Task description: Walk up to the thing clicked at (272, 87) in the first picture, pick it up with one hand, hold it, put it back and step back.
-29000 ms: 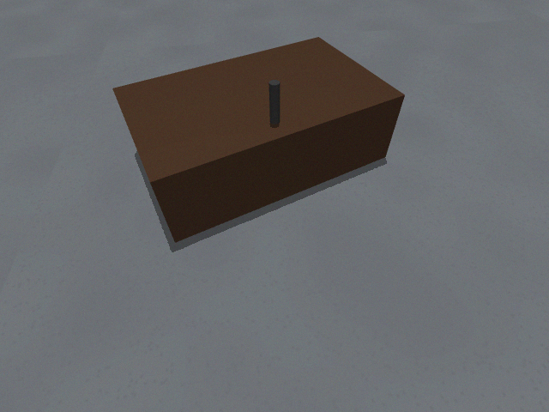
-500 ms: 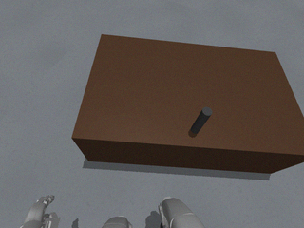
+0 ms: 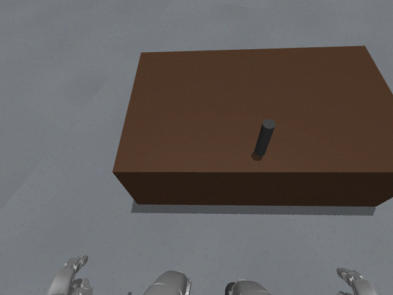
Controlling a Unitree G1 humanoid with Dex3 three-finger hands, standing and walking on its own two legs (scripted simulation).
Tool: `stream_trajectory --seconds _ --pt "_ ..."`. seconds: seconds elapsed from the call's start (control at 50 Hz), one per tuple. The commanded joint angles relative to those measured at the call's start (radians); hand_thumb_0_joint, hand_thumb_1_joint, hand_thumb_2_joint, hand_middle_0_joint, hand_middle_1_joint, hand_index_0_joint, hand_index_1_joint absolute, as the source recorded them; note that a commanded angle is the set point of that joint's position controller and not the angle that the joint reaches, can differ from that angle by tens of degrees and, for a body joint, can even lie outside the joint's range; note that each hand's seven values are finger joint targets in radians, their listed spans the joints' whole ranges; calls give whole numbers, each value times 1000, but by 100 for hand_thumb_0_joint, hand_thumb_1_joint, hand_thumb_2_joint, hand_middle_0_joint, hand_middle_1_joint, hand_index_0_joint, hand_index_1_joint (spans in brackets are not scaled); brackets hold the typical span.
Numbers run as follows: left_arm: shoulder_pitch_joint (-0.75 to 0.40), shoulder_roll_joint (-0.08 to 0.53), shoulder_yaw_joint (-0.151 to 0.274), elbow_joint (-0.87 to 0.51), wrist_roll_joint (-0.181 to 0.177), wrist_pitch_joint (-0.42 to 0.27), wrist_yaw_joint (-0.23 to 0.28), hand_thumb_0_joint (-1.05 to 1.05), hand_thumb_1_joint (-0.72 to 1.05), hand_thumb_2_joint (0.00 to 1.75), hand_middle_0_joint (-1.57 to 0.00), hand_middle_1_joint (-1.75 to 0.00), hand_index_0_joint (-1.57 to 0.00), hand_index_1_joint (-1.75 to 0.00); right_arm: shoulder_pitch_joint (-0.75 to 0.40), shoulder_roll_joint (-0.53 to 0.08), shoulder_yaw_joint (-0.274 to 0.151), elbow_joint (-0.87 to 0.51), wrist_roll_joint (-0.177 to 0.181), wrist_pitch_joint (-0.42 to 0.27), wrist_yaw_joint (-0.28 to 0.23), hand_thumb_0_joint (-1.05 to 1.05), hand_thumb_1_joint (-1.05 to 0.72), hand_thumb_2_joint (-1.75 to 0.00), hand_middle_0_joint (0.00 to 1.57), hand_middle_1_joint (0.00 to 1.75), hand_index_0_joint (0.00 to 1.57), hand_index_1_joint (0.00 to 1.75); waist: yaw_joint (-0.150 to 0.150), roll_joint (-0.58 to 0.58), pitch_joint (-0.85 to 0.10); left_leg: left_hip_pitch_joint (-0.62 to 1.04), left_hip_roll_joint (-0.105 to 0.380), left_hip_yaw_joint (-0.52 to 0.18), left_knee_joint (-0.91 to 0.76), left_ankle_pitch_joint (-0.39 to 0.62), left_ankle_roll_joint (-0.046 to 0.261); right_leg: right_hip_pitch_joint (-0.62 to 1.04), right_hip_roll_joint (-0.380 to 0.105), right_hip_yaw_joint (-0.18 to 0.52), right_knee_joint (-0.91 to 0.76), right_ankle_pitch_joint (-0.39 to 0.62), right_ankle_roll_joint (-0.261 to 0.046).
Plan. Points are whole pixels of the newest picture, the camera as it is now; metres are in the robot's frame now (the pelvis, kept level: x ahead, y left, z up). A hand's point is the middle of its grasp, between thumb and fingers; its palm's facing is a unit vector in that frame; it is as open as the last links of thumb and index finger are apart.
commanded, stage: step back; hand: right
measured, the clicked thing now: (263, 139) +0.62 -0.20 -0.29
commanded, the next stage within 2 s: none
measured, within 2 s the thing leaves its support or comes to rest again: neither
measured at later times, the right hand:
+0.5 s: hand out of the picture +0.00 -0.27 -0.13, palm faces -0.04 +0.89 -0.45, open 7.4 cm
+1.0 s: hand out of the picture -0.21 -0.29 -0.17, palm faces -0.13 +0.91 -0.39, open 7.4 cm
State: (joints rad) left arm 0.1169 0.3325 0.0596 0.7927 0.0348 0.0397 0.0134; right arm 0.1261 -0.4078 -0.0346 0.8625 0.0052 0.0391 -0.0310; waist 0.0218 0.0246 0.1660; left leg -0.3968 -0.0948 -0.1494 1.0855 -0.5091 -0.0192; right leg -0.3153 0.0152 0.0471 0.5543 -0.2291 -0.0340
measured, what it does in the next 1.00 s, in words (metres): walks backwards: left foot, then right foot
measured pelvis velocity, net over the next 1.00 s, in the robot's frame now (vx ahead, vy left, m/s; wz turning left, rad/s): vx -0.29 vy -0.04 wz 0.06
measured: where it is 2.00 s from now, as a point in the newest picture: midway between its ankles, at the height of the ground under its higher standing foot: outside the picture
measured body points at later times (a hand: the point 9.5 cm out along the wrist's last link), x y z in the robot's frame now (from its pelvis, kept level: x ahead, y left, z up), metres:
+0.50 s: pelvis -0.14 +0.00 -0.01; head -0.08 +0.02 +0.43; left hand -0.08 +0.33 -0.14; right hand +0.00 -0.31 -0.10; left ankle -0.05 +0.13 -0.73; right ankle -0.20 -0.16 -0.69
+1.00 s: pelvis -0.29 -0.04 -0.02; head -0.22 -0.02 +0.42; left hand -0.16 +0.28 -0.13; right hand -0.21 -0.34 -0.14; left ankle -0.29 +0.08 -0.74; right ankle -0.22 -0.15 -0.72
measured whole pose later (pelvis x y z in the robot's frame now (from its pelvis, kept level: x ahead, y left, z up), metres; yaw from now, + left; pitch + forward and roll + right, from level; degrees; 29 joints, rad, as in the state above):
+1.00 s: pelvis -0.29 -0.04 -0.02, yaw +3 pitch -3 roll +2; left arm 0.07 0.39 0.07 0.76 0.02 0.07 0.02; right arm 0.21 -0.35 -0.03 0.89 -0.03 0.03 -0.01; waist 0.01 -0.06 0.21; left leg -0.26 -0.06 0.00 0.66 -0.35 0.02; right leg -0.43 -0.04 0.02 0.83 -0.39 -0.02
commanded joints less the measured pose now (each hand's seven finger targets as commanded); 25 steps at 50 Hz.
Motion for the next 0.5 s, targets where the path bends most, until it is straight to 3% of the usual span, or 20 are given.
stream_trajectory --seconds 0.0,0.02,0.06,0.1,0.12,0.14,0.16,0.18,0.2,0.22,0.24,0.26,0.32,0.4,0.44,0.48 --pt "63 240 75 -89 2 -13 21 0 90 90 -20 -30 -20 -30 42 -144 -43 -81 -8 -32 -14 0 -90 -90 20 30 20 30 40 -210 -253 -96 50 77 -242 -17 -16 367 -228 178 -26 602 -192" --pt "47 249 76 -100 0 -11 21 0 90 90 -20 -30 -20 -30 68 -143 -45 -80 -12 -33 -13 0 -90 -90 20 30 20 30 25 -243 -263 -51 79 81 -332 12 -4 349 -236 184 -12 581 -182" --pt "37 259 76 -103 -8 1 13 0 90 90 -20 -30 -20 -30 96 -148 -56 -62 -19 -38 -7 0 -90 -90 20 30 20 30 11 -241 -270 44 63 135 -477 110 10 289 -200 158 24 496 -152" --pt "-13 267 72 -121 -15 11 4 0 90 90 -20 -30 -20 -30 156 -161 -71 -35 -31 -39 -1 0 -90 -90 20 30 20 30 -33 -197 -266 200 68 155 -641 318 33 129 -189 162 47 286 -108" --pt "-7 234 61 -130 -16 15 1 0 90 90 -20 -30 -20 -30 141 -210 -86 -42 -44 -40 2 0 -90 -90 20 30 20 30 -30 -76 -239 232 168 -6 -666 326 77 -11 -128 146 106 97 -60" --pt "-2 194 54 -135 -20 14 1 0 90 90 -20 -30 -20 -30 108 -290 -102 -60 -56 -41 5 0 -90 -90 20 30 20 30 -32 138 -218 260 374 -283 -748 407 169 -182 33 75 286 -219 -11" --pt "-57 239 79 -131 -14 14 16 0 90 90 -20 -30 -20 -30 72 -364 -115 -79 -51 -38 12 0 -90 -90 20 30 20 30 -76 211 -186 65 522 -411 -803 423 312 -124 100 96 523 -439 14" --pt "-52 258 87 -115 -6 16 18 0 90 90 -20 -30 -20 -30 22 -347 -113 -85 -49 -44 6 0 -90 -90 20 30 20 30 -58 178 -141 -13 546 -456 -823 381 348 -105 85 167 669 -415 18" --pt "-21 257 89 -97 -9 17 12 0 90 90 -20 -30 -20 -30 -15 -306 -99 -93 -50 -48 4 0 -90 -90 20 30 20 30 -28 129 -123 7 499 -330 -796 425 321 -125 84 170 710 -361 17" --pt "29 244 88 -77 -19 16 8 0 90 90 -20 -30 -20 -30 -60 -255 -81 -108 -56 -48 4 0 -90 -90 20 30 20 30 9 93 -122 45 411 -200 -762 498 267 -159 104 188 743 -313 17" --pt "80 241 90 -55 -24 16 4 0 90 90 -20 -30 -20 -30 -91 -222 -74 -114 -52 -49 1 0 -90 -90 20 30 20 30 43 92 -110 66 358 -115 -748 511 232 -182 110 178 759 -267 15" --pt "104 245 94 -43 -22 18 -3 0 90 90 -20 -30 -20 -30 -75 -207 -77 -112 -47 -51 0 0 -90 -90 20 30 20 30 41 97 -116 94 331 -86 -741 489 215 -176 117 162 763 -230 25" --pt "106 229 91 -43 -14 11 -7 0 90 90 -20 -30 -20 -30 12 -196 -80 -100 -38 -49 0 0 -90 -90 20 30 20 30 -5 117 -159 265 310 -74 -704 488 222 -218 105 148 686 -211 69" --pt "94 221 75 -52 -10 1 -6 0 90 90 -20 -30 -20 -30 53 -214 -92 -113 -29 -42 -3 0 -90 -90 20 30 20 30 -50 158 -236 394 350 -51 -640 570 271 -174 46 95 436 -278 97" --pt "103 219 70 -43 -13 0 -9 0 90 90 -20 -30 -20 -30 42 -229 -93 -123 -39 -32 2 0 -90 -90 20 30 20 30 -51 184 -242 344 348 -42 -638 522 257 -85 12 51 274 -281 86" --pt "175 223 71 -6 -14 -3 -12 0 90 90 -20 -30 -20 -30 -5 -252 -97 -139 -38 -19 4 0 -90 -90 20 30 20 30 -26 224 -266 283 354 -41 -615 503 231 18 -6 3 119 -240 62"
